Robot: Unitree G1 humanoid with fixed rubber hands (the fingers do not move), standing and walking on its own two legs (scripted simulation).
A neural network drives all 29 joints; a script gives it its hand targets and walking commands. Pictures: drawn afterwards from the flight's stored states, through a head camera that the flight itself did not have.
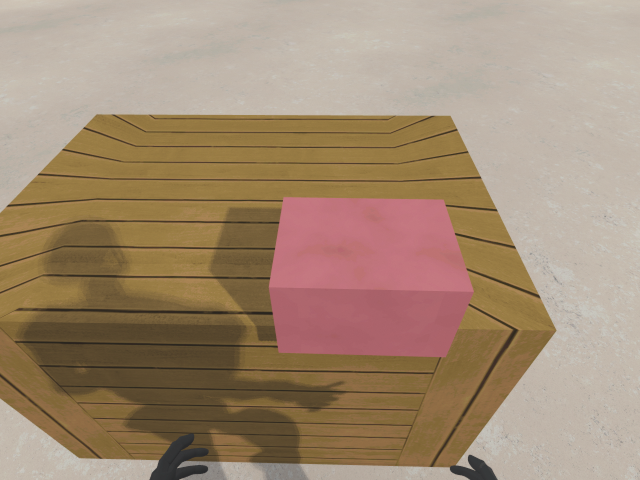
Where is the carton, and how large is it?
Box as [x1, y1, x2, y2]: [269, 197, 473, 356]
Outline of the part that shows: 283,197 269,283 271,305 279,352 416,356 446,355 473,290 443,200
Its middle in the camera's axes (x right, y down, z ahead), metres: +0.07 +0.06 +0.61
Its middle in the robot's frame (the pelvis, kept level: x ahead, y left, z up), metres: +0.44 -0.02 +0.01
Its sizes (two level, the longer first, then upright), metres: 0.259 0.188 0.161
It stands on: a pedestal, 0.71 m high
